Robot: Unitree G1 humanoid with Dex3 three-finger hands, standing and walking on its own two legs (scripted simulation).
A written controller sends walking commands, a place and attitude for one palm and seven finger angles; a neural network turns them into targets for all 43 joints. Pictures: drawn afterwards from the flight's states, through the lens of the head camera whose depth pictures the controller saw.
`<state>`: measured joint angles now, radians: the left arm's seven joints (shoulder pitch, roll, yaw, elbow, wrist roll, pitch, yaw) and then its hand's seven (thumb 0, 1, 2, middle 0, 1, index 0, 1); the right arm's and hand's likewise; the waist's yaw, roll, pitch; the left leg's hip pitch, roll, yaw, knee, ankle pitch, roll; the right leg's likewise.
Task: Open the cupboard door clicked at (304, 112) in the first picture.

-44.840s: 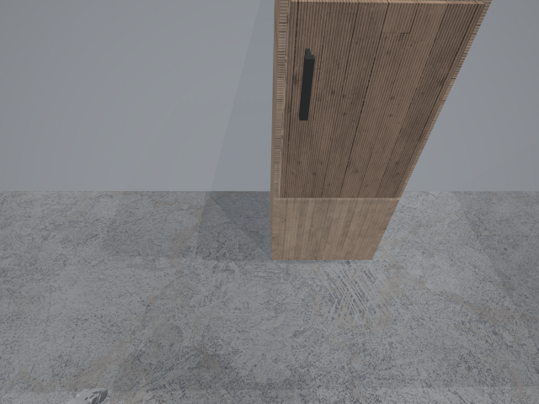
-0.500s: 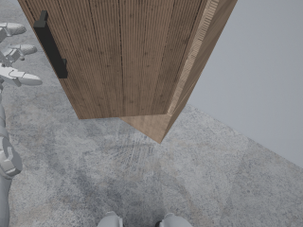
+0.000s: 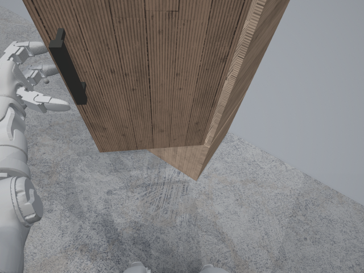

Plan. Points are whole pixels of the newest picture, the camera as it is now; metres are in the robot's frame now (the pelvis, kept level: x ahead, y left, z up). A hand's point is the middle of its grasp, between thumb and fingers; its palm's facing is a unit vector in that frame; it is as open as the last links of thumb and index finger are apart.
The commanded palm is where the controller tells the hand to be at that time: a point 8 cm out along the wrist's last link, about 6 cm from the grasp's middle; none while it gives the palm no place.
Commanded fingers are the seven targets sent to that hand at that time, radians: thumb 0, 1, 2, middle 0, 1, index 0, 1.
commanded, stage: slide the fingers in behind the handle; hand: left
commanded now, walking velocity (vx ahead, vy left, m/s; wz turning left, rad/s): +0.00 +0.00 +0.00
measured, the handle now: (72, 69) +0.52 +0.21 +0.12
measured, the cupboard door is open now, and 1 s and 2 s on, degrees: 40 41 42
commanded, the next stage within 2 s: move the hooked fingers beside the handle in 1.14 s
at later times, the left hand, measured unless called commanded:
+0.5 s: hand (50, 85) +0.47 +0.24 +0.12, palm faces +0.15 -0.99 +0.00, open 14.6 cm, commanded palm +0.46 +0.24 +0.12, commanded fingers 0.00 -0.50 0.30 -0.30 -1.20 -0.30 -1.20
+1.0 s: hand (55, 87) +0.47 +0.23 +0.12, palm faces +0.18 -0.98 -0.02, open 15.1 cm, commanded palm +0.45 +0.22 +0.12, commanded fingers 0.00 -0.50 0.30 -0.30 -1.20 -0.30 -1.20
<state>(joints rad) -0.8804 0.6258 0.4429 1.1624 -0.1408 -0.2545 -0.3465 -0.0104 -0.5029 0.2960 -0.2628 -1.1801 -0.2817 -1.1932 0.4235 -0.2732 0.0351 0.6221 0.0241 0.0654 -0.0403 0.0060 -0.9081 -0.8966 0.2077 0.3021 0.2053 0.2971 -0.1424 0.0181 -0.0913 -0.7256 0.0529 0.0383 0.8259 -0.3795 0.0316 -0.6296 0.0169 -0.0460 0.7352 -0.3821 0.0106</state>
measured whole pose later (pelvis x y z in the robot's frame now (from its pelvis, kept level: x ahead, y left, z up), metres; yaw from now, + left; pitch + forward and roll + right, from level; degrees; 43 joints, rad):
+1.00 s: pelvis -0.01 -0.01 +0.00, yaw +5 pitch +15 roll -3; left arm -0.96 0.47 0.20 1.17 -0.21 -0.29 -0.14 -0.01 -0.50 0.30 -0.09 -1.13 -0.07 -1.17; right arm 0.38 -0.27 0.01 0.75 0.01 -0.05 -0.01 0.01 -0.91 -0.90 0.21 0.30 0.20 0.30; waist -0.07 0.03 -0.07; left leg -0.74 0.01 -0.04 0.85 -0.36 0.02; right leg -0.61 -0.02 -0.12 0.77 -0.41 0.00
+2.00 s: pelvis +0.00 -0.01 +0.00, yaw +3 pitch +14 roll -3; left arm -0.87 0.52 0.33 1.15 -0.19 -0.30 -0.25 -0.01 -0.50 0.30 -0.16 -1.15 -0.16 -1.16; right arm 0.37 -0.28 0.02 0.71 0.02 -0.01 -0.04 0.01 -0.91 -0.90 0.21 0.30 0.20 0.30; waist -0.09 0.03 -0.08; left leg -0.71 0.03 0.00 0.82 -0.37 0.02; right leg -0.60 0.00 -0.08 0.75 -0.40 0.00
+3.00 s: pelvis +0.00 +0.00 +0.00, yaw +0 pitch +16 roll -3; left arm -0.88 0.69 0.47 1.20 -0.15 -0.28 -0.41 -0.01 -0.50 0.30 -0.30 -1.20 -0.30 -1.20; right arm 0.40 -0.29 0.04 0.63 0.03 0.07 -0.06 0.01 -0.91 -0.90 0.21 0.30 0.21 0.30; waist -0.15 0.02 -0.09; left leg -0.75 0.05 0.03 0.84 -0.38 0.03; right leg -0.65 0.02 -0.05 0.74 -0.38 0.01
